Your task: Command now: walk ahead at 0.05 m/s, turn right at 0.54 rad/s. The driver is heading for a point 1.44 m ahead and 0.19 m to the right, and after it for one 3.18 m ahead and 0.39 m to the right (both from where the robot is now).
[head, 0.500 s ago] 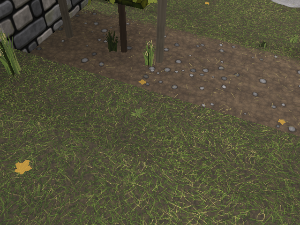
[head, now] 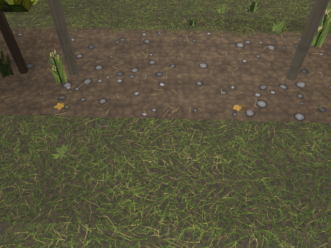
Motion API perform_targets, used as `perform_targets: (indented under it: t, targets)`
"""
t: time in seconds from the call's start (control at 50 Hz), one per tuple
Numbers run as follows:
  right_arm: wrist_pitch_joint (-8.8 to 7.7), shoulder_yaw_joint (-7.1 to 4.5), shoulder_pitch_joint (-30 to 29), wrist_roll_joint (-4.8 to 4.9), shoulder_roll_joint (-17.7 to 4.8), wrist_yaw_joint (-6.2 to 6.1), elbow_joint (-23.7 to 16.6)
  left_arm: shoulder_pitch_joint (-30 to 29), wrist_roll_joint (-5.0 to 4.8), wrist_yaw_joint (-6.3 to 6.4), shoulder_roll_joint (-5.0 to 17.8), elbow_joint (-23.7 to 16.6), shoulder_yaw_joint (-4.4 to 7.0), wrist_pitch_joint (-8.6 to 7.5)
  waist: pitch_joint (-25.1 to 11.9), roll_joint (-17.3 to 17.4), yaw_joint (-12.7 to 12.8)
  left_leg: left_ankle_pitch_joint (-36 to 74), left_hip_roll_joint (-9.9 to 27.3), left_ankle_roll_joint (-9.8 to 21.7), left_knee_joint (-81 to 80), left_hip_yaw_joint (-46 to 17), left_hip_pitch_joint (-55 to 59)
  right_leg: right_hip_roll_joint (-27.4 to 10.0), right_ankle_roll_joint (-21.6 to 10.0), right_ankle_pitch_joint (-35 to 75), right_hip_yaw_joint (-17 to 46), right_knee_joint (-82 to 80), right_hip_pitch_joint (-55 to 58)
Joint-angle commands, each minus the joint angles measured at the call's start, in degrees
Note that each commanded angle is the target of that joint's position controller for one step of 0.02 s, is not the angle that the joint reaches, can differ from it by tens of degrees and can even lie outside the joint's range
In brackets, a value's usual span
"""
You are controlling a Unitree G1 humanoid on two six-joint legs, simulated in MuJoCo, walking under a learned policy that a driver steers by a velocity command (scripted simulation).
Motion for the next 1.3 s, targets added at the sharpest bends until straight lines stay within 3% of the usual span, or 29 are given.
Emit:
perform_targets:
  t: [0.02,0.04,0.06,0.08,0.12,0.22,0.24,0.28,0.3,0.32,0.34,0.36,0.38,0.4,0.42,0.44,0.48,0.5,0.58,0.64,0.66,0.7,0.72,0.74,0.76,0.78,0.86,0.94,1.3]
  targets:
    - [-4.21,-2.50,-14.13,-1.25,-8.92,-2.30,-16.59,4.35,-2.15,0.43,9.34,-4.18,1.72,-1.18,-9.25,4.45,3.80,8.01,6.44,1.61,-9.80,-7.68,-31.50,-20.30,-16.96,45.82,15.51,4.21,21.28]
    - [-4.12,-2.83,-10.02,-2.58,-8.80,-4.02,-13.29,1.03,-2.28,-0.23,8.20,-5.76,1.02,-2.35,-2.66,3.36,-0.05,15.40,7.60,2.78,-22.00,-7.38,-19.95,-16.98,-15.82,40.29,12.19,-2.79,2.50]
    - [-3.78,-3.15,-5.77,-1.54,-7.66,-3.86,-10.81,-1.01,-1.99,-0.90,8.64,-8.37,0.92,-3.58,-0.57,2.72,-0.93,29.34,4.91,3.54,-34.76,-4.70,-11.08,-13.56,-17.02,36.23,9.86,-6.80,-9.09]
    - [-2.82,-3.76,-2.51,-1.23,-7.95,-3.26,-8.83,-0.20,-1.44,-1.40,11.61,-8.90,1.86,-4.05,-1.48,0.28,-2.24,37.14,2.36,3.33,-40.20,-0.44,-4.43,-10.52,-18.08,36.59,9.04,-6.69,-13.24]
    - [-1.90,-3.44,-4.57,0.44,-7.37,-2.06,-8.28,0.04,-1.22,-2.44,14.35,-10.21,3.10,-4.38,-5.05,0.00,-1.47,39.94,0.99,3.35,-50.07,0.07,1.07,-10.30,-17.09,41.39,11.66,-7.84,-11.52]
    - [-0.23,-4.37,-14.74,-0.49,-11.80,-3.63,-9.39,1.01,-2.14,-3.61,10.20,-12.62,3.44,-2.16,-6.73,0.55,2.47,38.51,2.69,3.70,-65.25,-6.17,-1.28,-14.48,-14.86,20.64,23.65,-5.70,4.02]
    - [-0.34,-4.68,-17.20,-0.18,-12.65,-3.88,-10.12,1.40,-2.22,-3.41,9.86,-12.70,3.44,-1.68,-6.70,0.96,3.29,37.95,2.27,4.51,-68.44,-5.75,-1.19,-14.14,-14.25,16.16,24.95,-4.88,5.76]
    - [-1.40,-5.43,-19.91,1.78,-14.05,-4.08,-11.48,2.32,-2.39,-2.95,8.78,-12.17,2.78,-0.98,-6.40,1.85,3.32,43.97,0.76,7.89,-78.12,-3.88,3.67,-11.47,-11.83,8.58,25.98,-3.11,6.17]
    - [-2.05,-5.94,-19.80,2.49,-15.15,-4.28,-12.34,3.89,-2.20,-2.92,7.39,-11.68,2.11,-0.75,-7.65,2.70,3.11,50.58,2.57,11.81,-81.53,-4.72,8.72,-8.86,-9.20,4.16,25.17,-1.20,4.98]
    - [-2.86,-6.65,-17.73,2.77,-18.15,-4.89,-13.77,6.04,-2.17,-2.60,3.67,-12.50,0.80,-0.47,-12.98,8.25,3.23,65.34,11.54,21.57,-83.75,-12.61,19.32,-3.03,-3.97,-6.92,19.97,6.14,0.16]
    - [-4.10,-7.90,-17.66,1.47,-21.28,-4.87,-15.54,7.87,-1.29,-1.81,-0.39,-14.19,-0.81,-1.19,-15.01,18.40,3.54,75.01,24.97,36.87,-88.87,-28.06,30.87,6.93,2.97,-28.52,9.25,16.25,-15.44]
    - [-4.51,-8.38,-16.64,-1.28,-19.53,-5.40,-15.18,4.14,-0.60,-1.33,5.74,-13.54,0.66,-1.02,-8.88,9.88,0.56,68.82,26.70,34.34,-91.75,-28.89,26.81,3.58,6.45,-32.95,8.86,27.04,-20.26]
    - [-4.48,-8.55,-18.17,-0.31,-18.76,-5.16,-15.14,3.54,-0.58,-0.57,7.97,-12.35,1.28,-0.28,-8.45,6.40,1.96,64.40,22.22,28.99,-91.93,-21.82,23.87,1.75,7.72,-29.44,8.57,32.04,-18.57]
    - [-4.18,-7.98,-23.36,0.79,-16.46,-4.45,-16.63,5.38,-0.49,0.38,8.83,-10.87,1.69,0.24,-7.47,8.06,4.60,63.36,18.34,25.33,-91.92,-15.91,19.42,1.40,9.32,-25.96,7.36,35.61,-16.07]
    - [-3.93,-7.61,-25.38,1.79,-15.24,-3.98,-17.85,6.86,-0.24,0.62,8.01,-10.25,1.58,0.48,-6.80,11.05,5.53,65.22,15.59,24.25,-91.94,-11.92,15.70,1.56,10.00,-21.85,6.54,38.88,-13.25]
    - [-3.65,-7.95,-26.28,1.81,-15.61,-3.66,-18.59,6.61,0.28,0.33,7.00,-10.43,1.10,0.59,-6.18,10.23,6.02,65.54,13.89,23.75,-92.29,-8.88,12.55,1.91,10.12,-19.08,4.57,42.46,-11.04]
    - [-3.47,-8.81,-27.06,0.66,-16.77,-3.27,-19.74,7.38,-0.81,-0.71,5.33,-9.95,0.41,1.07,-5.39,7.58,5.80,62.11,10.73,22.69,-93.20,-3.53,10.60,1.77,10.41,-13.93,2.09,40.26,-8.59]
    - [-3.44,-9.21,-25.92,0.81,-17.27,-3.01,-19.69,7.12,-1.33,-1.31,5.13,-9.69,0.27,1.35,-4.79,7.61,5.07,59.32,9.86,22.28,-93.41,-2.36,11.47,0.99,10.68,-12.18,1.25,35.57,-7.94]
    - [-3.36,-9.93,-18.66,1.86,-16.86,-2.04,-17.84,3.77,-1.71,-2.30,4.89,-9.22,-0.06,2.27,-3.04,8.49,0.88,48.77,13.75,22.06,-90.30,-6.96,18.64,-3.00,10.60,-12.82,0.88,16.18,-6.98]
    - [-2.61,-10.04,-18.09,2.09,-17.29,-0.92,-17.20,2.11,-2.49,-1.99,6.06,-9.06,0.27,1.51,-3.45,8.41,0.56,43.66,14.90,22.32,-88.43,-10.65,18.85,-2.00,8.45,-12.59,-1.23,7.01,-2.94]
    - [-2.24,-9.15,-20.50,2.30,-15.68,-0.19,-17.25,2.67,-3.46,-2.11,5.74,-8.47,0.19,0.98,-3.80,7.27,2.49,43.35,13.97,21.00,-86.76,-10.23,16.52,-1.90,7.25,-5.79,-1.40,1.15,1.34]
    - [-1.42,-6.04,-24.73,1.83,-9.26,2.35,-16.19,3.35,-5.54,-3.29,2.33,-9.06,-1.13,-0.21,-7.01,6.73,6.42,45.64,10.79,14.70,-83.31,-7.67,5.87,-4.57,4.23,9.01,1.83,-4.22,17.18]
    - [-1.26,-6.17,-17.27,1.70,-8.80,2.79,-15.77,1.51,-6.26,-3.18,6.71,-10.81,-0.80,-0.77,-11.45,0.83,1.95,42.06,5.83,10.80,-80.36,-1.67,5.54,-10.59,-3.62,17.48,8.37,-0.94,20.52]
    - [-1.49,-7.49,-15.76,1.26,-12.14,1.87,-15.05,-2.78,-4.80,-3.69,9.94,-11.40,0.37,-0.73,-6.79,-0.15,-0.12,41.73,2.87,8.76,-79.79,1.36,6.83,-10.00,-5.91,8.98,10.13,-0.79,12.73]
    - [-1.54,-8.81,-20.25,0.90,-16.33,0.92,-15.70,-2.13,-3.84,-3.79,11.21,-11.00,1.26,-0.49,-5.80,1.63,1.84,42.54,2.65,8.90,-78.15,2.10,9.90,-7.71,-3.56,2.33,7.99,-0.94,7.64]
    - [-1.74,-9.43,-22.34,0.75,-17.81,0.29,-16.55,-1.39,-3.45,-3.30,10.90,-11.07,1.52,-0.37,-5.84,2.40,2.58,45.05,2.81,10.46,-76.78,2.21,10.76,-6.34,-1.74,0.44,6.81,-0.77,6.03]
    - [-2.22,-8.19,-21.49,1.97,-13.21,1.22,-15.28,-0.22,-4.42,-2.51,6.84,-10.64,0.38,0.12,-3.11,2.75,3.45,46.31,4.66,12.84,-78.98,0.11,9.22,-4.19,0.90,-4.43,5.21,0.24,5.64]
    - [-2.05,-8.70,-22.20,1.61,-13.92,2.28,-14.79,-0.75,-4.22,-2.63,7.25,-10.35,0.65,0.50,-3.47,2.62,3.55,47.53,4.67,12.44,-77.85,0.57,9.53,-3.27,1.83,-1.58,4.33,1.27,6.71]
    - [-2.65,-9.41,-24.33,1.45,-16.17,2.22,-11.68,-2.11,-4.18,-1.31,9.62,-5.76,0.45,1.03,-3.06,4.37,4.02,49.99,4.83,12.18,-77.40,-0.13,13.07,-1.91,3.38,-1.52,2.72,1.65,6.68]
Velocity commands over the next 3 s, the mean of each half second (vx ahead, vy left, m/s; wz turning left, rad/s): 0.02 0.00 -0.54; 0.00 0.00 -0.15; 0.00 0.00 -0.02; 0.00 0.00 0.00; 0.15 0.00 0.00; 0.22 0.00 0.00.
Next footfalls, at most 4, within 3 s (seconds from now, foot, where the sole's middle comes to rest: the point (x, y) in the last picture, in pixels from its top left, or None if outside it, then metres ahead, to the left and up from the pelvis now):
0.30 left None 0.19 0.14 -0.78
0.70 right None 0.09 -0.07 -0.78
2.52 right None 0.22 -0.14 -0.78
2.88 left None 0.47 -0.02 -0.78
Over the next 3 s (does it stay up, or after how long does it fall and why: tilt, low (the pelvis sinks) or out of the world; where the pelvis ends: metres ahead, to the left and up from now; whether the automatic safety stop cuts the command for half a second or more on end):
stays up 0.34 -0.08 -0.02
